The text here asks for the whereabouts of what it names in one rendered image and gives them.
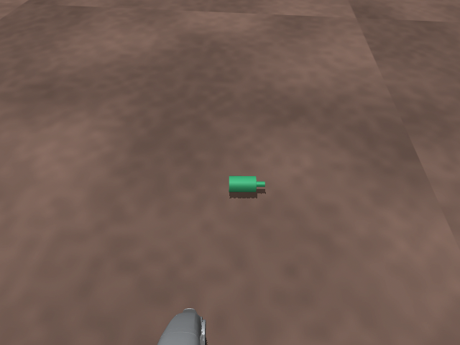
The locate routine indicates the bottle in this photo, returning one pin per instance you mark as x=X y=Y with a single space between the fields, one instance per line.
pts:
x=244 y=183

